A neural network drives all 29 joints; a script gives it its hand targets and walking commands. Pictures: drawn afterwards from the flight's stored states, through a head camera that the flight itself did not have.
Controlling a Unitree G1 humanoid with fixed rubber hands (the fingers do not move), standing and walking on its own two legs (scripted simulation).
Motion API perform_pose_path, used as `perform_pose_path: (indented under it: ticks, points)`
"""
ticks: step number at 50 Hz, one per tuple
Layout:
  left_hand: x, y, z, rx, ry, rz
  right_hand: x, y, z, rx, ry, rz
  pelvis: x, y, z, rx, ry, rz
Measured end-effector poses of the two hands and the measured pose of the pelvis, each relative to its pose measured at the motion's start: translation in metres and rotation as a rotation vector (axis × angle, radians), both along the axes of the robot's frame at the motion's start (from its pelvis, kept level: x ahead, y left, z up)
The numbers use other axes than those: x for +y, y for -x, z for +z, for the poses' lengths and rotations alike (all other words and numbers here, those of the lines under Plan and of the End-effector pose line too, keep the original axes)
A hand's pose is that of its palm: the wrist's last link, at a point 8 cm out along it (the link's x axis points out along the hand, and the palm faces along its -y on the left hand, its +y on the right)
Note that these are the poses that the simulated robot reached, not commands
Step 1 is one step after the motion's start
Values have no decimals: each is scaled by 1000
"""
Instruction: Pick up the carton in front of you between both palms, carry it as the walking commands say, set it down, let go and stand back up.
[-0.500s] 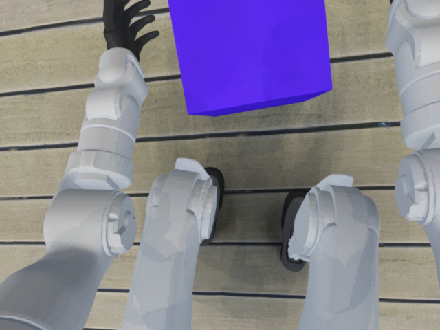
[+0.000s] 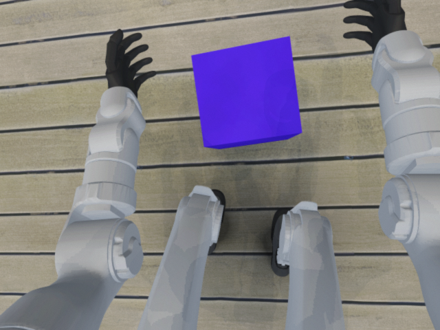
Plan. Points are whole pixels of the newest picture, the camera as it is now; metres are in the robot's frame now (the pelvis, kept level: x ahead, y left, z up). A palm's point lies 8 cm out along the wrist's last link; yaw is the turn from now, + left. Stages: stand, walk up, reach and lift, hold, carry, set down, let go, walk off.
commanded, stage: set down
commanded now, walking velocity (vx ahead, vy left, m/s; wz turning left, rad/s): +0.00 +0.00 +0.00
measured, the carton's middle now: (247, 104) +0.50 +0.03 -0.40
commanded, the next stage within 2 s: let go in 0.28 s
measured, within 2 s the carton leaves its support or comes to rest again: neither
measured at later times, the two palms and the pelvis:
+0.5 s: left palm (61, 75) +0.44 +0.21 +0.04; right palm out of the picture +0.51 -0.19 +0.03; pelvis +0.03 +0.00 +0.13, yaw -2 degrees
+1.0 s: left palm out of the picture +0.31 +0.24 +0.17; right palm out of the picture +0.35 -0.21 +0.14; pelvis +0.11 +0.02 +0.23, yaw -3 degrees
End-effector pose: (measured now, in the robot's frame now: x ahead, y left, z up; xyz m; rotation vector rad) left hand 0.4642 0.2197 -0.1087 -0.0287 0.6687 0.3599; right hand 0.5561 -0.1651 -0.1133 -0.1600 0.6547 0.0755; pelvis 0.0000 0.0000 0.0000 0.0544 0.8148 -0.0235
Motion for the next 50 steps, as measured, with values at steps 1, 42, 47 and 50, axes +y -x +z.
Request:
perform_pose_path:
  ticks: [1, 42, 47, 50]
  points:
    - [1, 1, 6, 2, -3, 2, -1, 0, 6, 0, -2, -1, -1, -2, 6, 3, 0, -1]
    - [25, 123, 234, 170, -64, -352, -32, 170, 224, 72, 72, -173, 19, -83, 212, -401, 60, -26]
    - [26, 146, 261, 145, -66, -325, -37, 189, 245, 68, 66, -166, 20, -103, 225, -488, 61, -25]
    - [23, 157, 274, 144, -58, -315, -41, 201, 255, 75, 56, -165, 18, -112, 233, -539, 65, -17]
